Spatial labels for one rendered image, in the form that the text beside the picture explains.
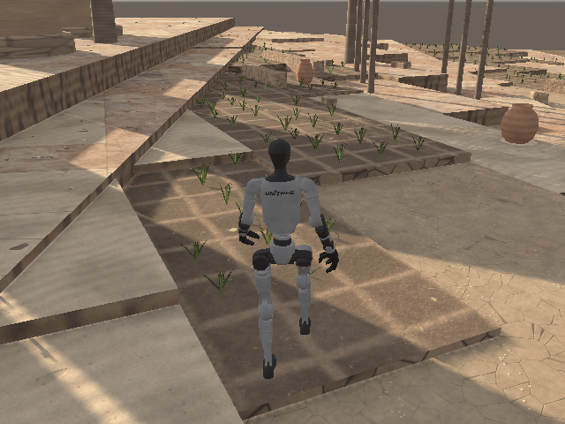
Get right robot upper arm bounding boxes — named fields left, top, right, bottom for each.
left=298, top=178, right=323, bottom=228

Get left robot hand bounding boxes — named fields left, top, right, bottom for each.
left=239, top=231, right=260, bottom=246

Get right robot hand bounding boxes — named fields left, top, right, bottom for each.
left=319, top=250, right=339, bottom=273

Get robot right shin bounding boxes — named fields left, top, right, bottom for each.
left=298, top=274, right=311, bottom=324

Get right robot forearm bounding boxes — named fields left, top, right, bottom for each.
left=315, top=214, right=335, bottom=254

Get left robot foot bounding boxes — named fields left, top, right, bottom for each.
left=263, top=354, right=276, bottom=379

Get left robot upper arm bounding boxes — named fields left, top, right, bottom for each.
left=241, top=178, right=262, bottom=225

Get left robot forearm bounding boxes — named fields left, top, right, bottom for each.
left=238, top=212, right=251, bottom=237

